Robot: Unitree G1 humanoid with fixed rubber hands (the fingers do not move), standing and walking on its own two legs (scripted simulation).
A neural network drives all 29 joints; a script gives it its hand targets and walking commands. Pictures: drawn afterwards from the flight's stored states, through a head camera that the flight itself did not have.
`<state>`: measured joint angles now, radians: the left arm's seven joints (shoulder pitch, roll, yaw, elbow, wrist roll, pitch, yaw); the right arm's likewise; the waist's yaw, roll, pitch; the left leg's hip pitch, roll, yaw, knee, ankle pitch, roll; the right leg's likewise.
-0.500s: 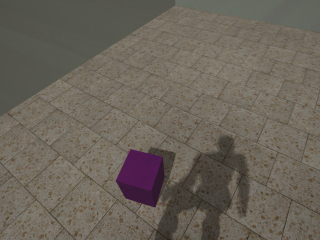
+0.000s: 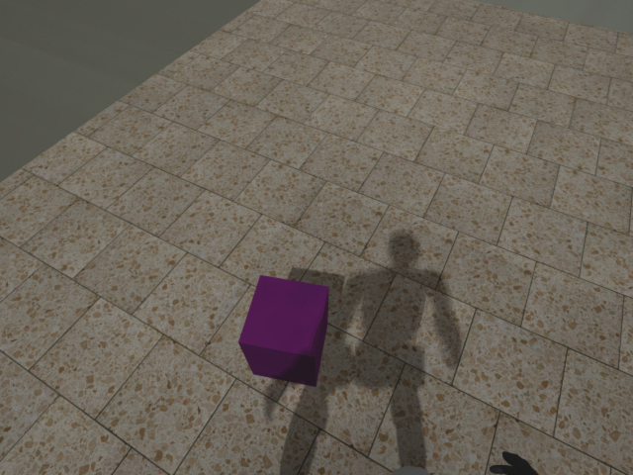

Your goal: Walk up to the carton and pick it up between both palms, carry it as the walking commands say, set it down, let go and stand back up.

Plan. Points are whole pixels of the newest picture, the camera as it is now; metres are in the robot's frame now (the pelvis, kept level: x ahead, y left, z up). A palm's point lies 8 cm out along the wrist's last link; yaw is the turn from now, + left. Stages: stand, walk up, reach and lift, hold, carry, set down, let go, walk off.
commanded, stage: walk up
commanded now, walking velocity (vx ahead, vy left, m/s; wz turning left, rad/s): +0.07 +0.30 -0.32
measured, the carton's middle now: (289, 332) +0.53 +0.11 -0.62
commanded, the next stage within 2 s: none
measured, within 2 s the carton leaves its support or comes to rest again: neither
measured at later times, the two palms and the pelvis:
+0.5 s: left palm out of the picture +0.09 +0.38 -0.10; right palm out of the picture +0.09 -0.14 -0.12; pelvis +0.07 +0.11 +0.02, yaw -7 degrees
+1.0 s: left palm (31, 375) +0.26 +0.46 -0.13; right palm (380, 448) +0.16 -0.06 -0.10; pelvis +0.15 +0.20 +0.01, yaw -10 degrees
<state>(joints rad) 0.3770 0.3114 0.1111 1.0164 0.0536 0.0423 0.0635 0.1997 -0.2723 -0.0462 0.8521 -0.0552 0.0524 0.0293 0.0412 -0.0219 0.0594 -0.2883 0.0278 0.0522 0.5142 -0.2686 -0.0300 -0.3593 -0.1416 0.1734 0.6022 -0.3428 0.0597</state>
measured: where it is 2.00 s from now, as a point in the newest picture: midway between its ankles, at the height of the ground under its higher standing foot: outside the picture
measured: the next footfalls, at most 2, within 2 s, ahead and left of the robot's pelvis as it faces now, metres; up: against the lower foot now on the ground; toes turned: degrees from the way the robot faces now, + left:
right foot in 0.30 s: +0.07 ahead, +0.01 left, +0.00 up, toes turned -11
left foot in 0.68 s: +0.24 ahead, +0.33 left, +0.00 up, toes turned +0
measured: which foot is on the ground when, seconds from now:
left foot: down 0.00-0.30, up 0.32-0.66, down 0.68-1.00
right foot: up 0.00-0.28, down 0.30-0.68, up 0.70-1.00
